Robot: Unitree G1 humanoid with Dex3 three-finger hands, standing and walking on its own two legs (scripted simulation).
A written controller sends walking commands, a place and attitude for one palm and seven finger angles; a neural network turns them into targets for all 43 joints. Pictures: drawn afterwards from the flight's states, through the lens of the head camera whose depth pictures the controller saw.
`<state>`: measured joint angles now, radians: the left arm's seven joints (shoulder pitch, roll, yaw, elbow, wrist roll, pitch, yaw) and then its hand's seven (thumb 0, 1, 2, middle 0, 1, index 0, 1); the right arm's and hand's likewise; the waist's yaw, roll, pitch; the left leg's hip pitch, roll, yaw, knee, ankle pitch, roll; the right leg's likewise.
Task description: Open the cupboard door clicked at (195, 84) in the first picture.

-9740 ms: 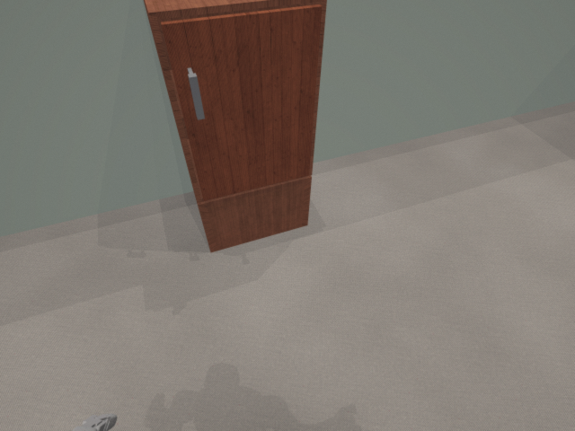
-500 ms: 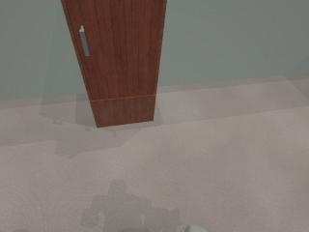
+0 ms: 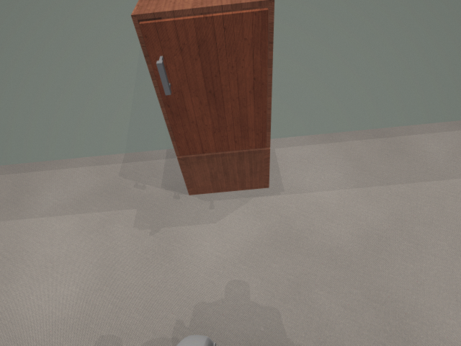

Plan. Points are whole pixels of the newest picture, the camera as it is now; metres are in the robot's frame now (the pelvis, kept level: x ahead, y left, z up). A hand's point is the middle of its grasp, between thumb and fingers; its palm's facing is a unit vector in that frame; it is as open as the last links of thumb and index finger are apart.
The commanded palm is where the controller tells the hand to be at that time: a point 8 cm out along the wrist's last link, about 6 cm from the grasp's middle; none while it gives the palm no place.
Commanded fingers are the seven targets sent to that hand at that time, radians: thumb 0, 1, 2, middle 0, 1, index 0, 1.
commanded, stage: take the last steps up to it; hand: left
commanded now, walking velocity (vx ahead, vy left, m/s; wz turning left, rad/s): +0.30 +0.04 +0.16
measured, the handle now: (164, 75) +0.97 +0.27 -0.01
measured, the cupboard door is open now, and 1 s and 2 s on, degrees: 0 0 0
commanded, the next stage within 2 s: come to a stop and stand still in 1.36 s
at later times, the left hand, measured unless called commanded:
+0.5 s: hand out of the picture -0.02 +0.24 -0.18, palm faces +0.15 -0.98 -0.15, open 7.4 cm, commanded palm none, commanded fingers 0.00 0.90 0.90 -0.20 -0.30 -0.20 -0.30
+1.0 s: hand (160, 274) +0.31 +0.20 -0.17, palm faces +0.07 -0.97 -0.22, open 7.2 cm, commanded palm none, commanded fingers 0.00 0.90 0.90 -0.20 -0.30 -0.20 -0.30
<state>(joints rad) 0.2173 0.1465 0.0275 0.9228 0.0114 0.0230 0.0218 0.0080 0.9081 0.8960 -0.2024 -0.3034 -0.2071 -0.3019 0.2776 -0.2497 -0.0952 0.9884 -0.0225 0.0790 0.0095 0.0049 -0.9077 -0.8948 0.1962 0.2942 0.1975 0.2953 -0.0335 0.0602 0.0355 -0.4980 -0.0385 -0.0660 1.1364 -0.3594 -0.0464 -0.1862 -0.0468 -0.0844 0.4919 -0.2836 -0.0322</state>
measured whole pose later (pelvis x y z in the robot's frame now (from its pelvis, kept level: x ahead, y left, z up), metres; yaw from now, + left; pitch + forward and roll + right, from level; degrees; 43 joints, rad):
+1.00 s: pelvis +0.24 +0.01 -0.01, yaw +2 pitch -3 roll +0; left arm 0.18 0.15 0.05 1.03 0.01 -0.05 0.01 0.00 0.93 0.90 -0.20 -0.30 -0.21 -0.30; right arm 0.35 -0.17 -0.06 1.11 -0.02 0.00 -0.01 0.01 -0.91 -0.89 0.20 0.29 0.20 0.30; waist -0.04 0.04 0.08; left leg -0.44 0.10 0.03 1.24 -0.32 0.01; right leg -0.29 -0.01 -0.16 0.53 -0.20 -0.06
